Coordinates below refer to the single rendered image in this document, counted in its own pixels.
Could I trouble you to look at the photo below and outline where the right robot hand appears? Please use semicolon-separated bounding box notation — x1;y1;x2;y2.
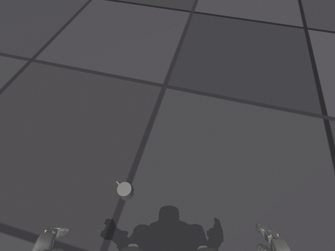
256;224;291;251

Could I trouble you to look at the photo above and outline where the mug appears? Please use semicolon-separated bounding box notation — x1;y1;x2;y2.
116;181;133;201

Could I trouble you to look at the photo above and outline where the left robot hand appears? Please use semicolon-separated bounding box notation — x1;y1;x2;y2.
32;226;70;251

